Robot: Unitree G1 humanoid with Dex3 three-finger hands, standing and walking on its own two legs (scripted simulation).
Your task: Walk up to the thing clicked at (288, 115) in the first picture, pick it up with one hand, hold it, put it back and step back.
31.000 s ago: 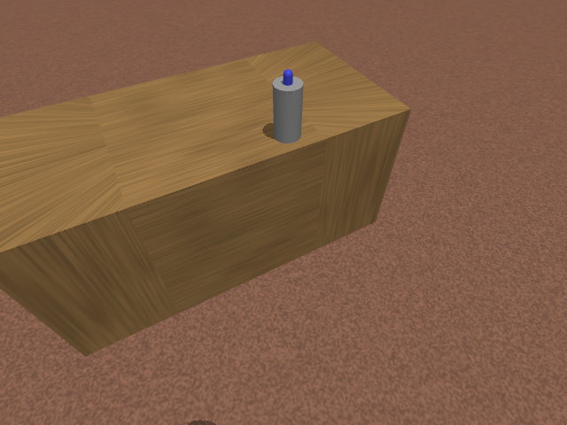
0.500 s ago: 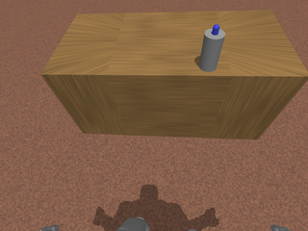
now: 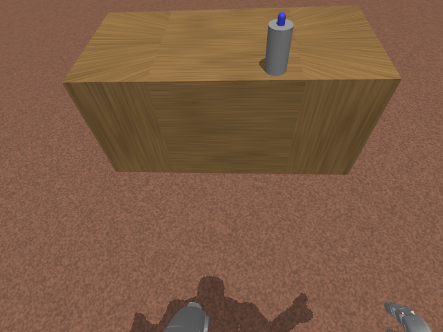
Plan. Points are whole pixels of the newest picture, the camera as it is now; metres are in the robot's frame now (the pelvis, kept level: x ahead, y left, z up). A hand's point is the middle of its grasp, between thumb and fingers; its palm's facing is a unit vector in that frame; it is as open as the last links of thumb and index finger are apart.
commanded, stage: step back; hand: right
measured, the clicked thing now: (278, 43) +1.03 -0.14 -0.05
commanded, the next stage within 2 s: stand in 1.12 s
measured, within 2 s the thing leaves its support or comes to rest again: neither
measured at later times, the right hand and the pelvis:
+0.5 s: hand out of the picture +0.04 -0.25 -0.14, palm faces -0.08 +0.94 -0.33, open 7.4 cm; pelvis -0.04 +0.00 +0.01, yaw +4 degrees
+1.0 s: hand out of the picture +0.12 -0.23 -0.15, palm faces -0.16 +0.92 -0.34, open 7.4 cm; pelvis +0.01 +0.02 +0.00, yaw +6 degrees
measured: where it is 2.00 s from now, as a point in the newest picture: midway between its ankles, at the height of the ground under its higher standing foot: outside the picture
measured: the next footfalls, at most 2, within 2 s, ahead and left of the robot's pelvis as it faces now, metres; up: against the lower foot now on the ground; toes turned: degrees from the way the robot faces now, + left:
left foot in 0.30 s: -0.01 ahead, +0.14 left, +0.00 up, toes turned +2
left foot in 0.92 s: +0.08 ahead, +0.17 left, +0.00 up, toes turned +7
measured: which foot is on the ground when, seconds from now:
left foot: up 0.00-0.28, down 0.30-0.58, up 0.60-0.90, down 0.92-1.00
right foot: down 0.00-1.00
